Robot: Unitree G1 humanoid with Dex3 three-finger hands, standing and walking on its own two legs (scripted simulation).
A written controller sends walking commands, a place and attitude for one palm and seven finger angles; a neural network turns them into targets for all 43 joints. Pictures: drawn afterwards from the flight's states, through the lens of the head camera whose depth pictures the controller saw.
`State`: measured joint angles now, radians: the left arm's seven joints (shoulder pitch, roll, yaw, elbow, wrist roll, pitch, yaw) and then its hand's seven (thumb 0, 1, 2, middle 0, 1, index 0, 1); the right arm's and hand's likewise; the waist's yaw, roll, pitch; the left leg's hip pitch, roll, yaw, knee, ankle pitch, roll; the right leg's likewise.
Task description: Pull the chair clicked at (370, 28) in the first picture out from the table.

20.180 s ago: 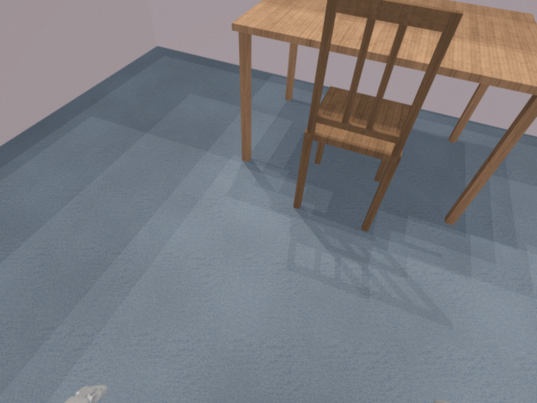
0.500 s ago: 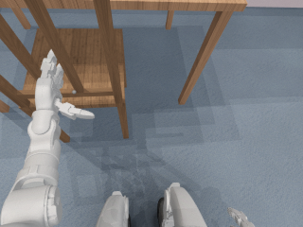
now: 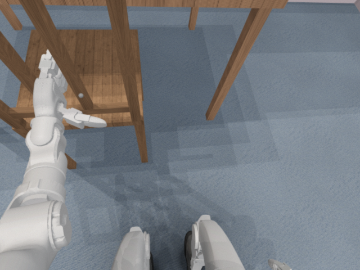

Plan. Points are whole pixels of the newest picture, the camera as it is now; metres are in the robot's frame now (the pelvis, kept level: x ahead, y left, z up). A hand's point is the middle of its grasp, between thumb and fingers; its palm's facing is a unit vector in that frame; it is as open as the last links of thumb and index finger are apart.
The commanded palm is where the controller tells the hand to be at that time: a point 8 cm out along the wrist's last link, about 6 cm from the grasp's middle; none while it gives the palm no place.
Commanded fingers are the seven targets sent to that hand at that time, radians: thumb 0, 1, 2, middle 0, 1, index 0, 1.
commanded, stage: push the fingers through the gap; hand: left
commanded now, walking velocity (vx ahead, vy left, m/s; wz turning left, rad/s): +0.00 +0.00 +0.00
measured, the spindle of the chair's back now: (13, 61) +0.53 +0.31 +0.07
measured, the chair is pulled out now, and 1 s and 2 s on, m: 0.00 0.00 0.04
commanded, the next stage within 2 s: hook a spindle and tug to test in 0.40 s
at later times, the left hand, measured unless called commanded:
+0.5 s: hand (77, 92) +0.49 +0.20 +0.02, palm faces +0.06 -1.00 -0.04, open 16.9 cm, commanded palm +0.47 +0.23 +0.02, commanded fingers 0.00 -0.50 0.30 -0.08 -0.13 -0.08 -0.13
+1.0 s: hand (80, 93) +0.49 +0.19 +0.02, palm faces +0.07 -1.00 -0.04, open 13.2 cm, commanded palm +0.46 +0.22 +0.02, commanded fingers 0.00 0.12 0.56 -0.50 -1.45 -0.50 -1.45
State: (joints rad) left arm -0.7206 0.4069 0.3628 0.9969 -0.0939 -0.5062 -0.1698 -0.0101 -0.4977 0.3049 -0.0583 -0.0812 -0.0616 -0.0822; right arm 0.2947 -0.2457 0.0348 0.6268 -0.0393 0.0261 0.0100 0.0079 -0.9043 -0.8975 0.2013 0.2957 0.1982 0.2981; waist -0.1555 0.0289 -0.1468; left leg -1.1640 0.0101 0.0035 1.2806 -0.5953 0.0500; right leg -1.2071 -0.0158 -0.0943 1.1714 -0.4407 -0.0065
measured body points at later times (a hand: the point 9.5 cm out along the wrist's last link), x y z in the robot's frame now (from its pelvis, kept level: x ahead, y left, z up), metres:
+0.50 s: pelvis +0.00 +0.00 +0.00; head +0.17 +0.04 +0.42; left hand +0.48 +0.25 +0.02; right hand +0.04 -0.26 -0.11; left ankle -0.01 +0.08 -0.62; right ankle +0.05 -0.12 -0.62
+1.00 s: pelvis +0.01 +0.00 +0.00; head +0.17 +0.03 +0.42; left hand +0.48 +0.25 +0.02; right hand +0.05 -0.26 -0.11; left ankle -0.01 +0.08 -0.62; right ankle +0.05 -0.12 -0.62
